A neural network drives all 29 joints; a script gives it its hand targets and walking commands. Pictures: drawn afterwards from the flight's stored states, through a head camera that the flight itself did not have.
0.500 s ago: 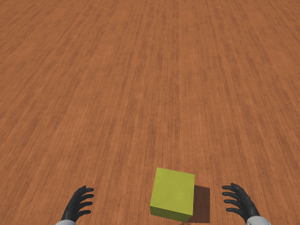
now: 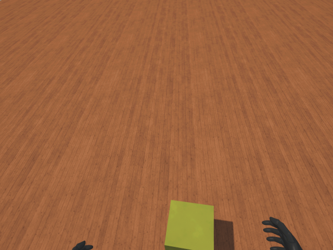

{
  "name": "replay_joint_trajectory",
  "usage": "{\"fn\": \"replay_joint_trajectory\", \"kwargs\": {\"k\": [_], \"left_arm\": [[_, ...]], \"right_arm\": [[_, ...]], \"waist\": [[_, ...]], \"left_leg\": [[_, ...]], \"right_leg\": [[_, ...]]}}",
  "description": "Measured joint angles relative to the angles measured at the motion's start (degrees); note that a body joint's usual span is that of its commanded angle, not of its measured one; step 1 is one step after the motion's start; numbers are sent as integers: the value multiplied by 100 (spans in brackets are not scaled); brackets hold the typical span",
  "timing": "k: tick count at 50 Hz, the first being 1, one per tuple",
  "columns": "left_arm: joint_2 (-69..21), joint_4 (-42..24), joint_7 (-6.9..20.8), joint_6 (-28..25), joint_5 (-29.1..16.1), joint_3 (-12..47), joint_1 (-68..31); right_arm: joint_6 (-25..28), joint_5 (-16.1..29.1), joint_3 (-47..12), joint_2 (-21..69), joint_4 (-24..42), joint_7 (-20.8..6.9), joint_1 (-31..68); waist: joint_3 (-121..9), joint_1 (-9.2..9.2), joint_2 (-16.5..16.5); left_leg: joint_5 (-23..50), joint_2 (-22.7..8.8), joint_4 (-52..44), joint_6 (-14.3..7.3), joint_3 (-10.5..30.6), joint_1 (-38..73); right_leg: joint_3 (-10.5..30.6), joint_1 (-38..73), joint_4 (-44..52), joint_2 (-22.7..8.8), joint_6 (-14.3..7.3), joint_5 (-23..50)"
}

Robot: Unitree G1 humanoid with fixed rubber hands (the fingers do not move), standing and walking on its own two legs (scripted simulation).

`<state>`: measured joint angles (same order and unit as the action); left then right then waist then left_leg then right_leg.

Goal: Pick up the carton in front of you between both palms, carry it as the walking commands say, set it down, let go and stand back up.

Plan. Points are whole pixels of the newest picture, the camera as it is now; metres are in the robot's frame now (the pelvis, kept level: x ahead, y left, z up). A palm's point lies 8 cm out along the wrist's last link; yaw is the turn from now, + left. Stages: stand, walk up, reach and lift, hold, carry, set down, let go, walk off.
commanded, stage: stand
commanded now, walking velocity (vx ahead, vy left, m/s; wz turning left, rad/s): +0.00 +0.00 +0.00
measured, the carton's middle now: (189, 232) +0.34 -0.07 -0.64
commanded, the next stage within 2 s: none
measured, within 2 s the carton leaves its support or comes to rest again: neither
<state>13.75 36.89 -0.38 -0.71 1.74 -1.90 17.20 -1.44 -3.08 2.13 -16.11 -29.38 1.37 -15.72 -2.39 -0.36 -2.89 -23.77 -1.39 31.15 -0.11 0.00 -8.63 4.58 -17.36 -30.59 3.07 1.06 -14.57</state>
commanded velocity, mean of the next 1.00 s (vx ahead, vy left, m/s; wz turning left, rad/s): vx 0.00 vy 0.00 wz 0.00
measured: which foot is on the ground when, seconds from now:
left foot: down 0.00-1.00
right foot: down 0.00-1.00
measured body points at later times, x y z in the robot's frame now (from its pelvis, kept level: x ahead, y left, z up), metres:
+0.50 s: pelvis +0.03 -0.02 -0.02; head +0.04 -0.02 +0.43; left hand +0.15 +0.23 -0.14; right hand +0.07 -0.30 -0.14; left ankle -0.08 +0.11 -0.73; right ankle +0.02 -0.13 -0.73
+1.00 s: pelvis +0.02 -0.02 -0.02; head +0.03 -0.03 +0.43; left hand +0.11 +0.23 -0.14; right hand +0.00 -0.29 -0.15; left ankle -0.08 +0.11 -0.73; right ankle +0.02 -0.13 -0.73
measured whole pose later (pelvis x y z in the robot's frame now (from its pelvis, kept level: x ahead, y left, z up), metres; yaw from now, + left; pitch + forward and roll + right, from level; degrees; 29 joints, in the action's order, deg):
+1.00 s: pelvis +0.02 -0.02 -0.02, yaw -9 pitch +2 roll +1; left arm 14.2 46.3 -2.3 0.9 0.9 0.1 20.1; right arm -2.7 -1.4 0.6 -16.3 -45.8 3.3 -22.6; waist -1.8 -1.1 -0.6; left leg -29.3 -3.3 34.8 1.4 -8.8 -7.2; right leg 11.2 -23.3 -42.4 6.9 -0.9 -20.5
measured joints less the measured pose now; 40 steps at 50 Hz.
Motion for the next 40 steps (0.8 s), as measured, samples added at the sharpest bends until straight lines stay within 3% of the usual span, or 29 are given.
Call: {"fn": "replay_joint_trajectory", "kwargs": {"k": [9,19,40], "left_arm": [[104,648,30,-222,-33,-44,351],[1,628,-98,-68,-63,82,153],[72,804,-191,130,-70,152,277]], "right_arm": [[232,146,30,-188,-643,129,-460],[77,208,-87,-47,-833,220,-606],[-115,183,-132,-21,-1322,219,-653]], "waist": [[-150,-51,25],[-236,-134,166],[-28,-80,219]], "left_leg": [[-449,-157,430,123,-233,-258],[-725,-227,663,180,-428,-239],[-660,-214,510,170,-784,20]], "right_leg": [[163,-517,-738,212,-161,-468],[298,-695,-1214,329,-232,-783],[576,-663,-1295,386,-218,-714]]}}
